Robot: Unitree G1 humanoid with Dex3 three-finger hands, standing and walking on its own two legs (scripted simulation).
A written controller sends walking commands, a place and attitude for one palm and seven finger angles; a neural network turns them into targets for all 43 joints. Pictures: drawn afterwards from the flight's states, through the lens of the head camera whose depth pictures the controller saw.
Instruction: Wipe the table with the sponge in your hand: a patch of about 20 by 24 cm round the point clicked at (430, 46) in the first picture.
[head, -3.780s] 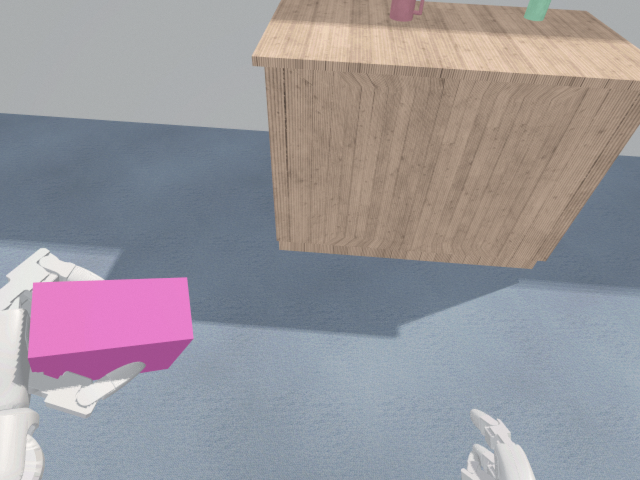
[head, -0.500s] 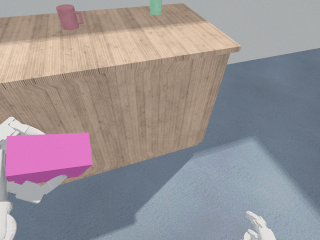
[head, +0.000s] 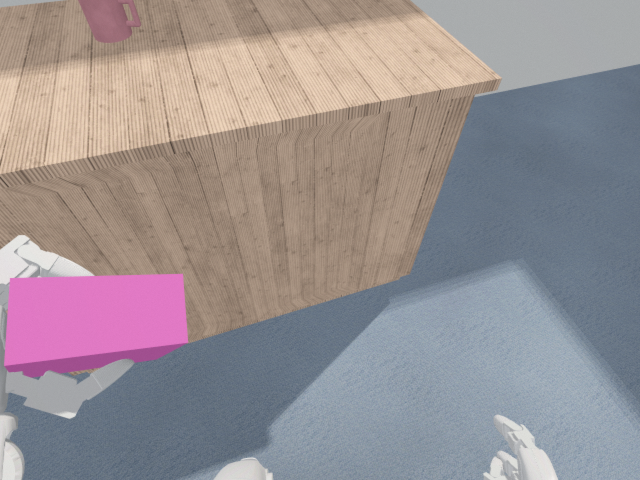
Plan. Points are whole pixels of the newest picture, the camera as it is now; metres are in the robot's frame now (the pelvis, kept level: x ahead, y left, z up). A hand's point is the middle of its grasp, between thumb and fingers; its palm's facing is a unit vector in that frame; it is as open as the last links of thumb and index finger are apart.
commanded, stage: take the last steps up to it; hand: left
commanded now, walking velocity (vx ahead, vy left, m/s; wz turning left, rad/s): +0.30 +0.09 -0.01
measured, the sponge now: (122, 325) +0.23 +0.20 +0.14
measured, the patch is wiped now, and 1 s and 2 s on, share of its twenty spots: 0.00 0.00 0.00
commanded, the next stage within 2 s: come to a stop and stand still in 1.26 s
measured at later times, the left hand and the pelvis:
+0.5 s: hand (114, 229) +0.32 +0.24 +0.16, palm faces +0.41 -0.80 -0.44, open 10.3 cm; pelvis +0.10 +0.00 -0.01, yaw -1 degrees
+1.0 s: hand (137, 163) +0.41 +0.24 +0.17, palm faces +0.35 -0.81 -0.47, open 10.3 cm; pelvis +0.19 +0.01 -0.01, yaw -2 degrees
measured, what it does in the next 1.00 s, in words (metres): walks ahead: left foot, then right foot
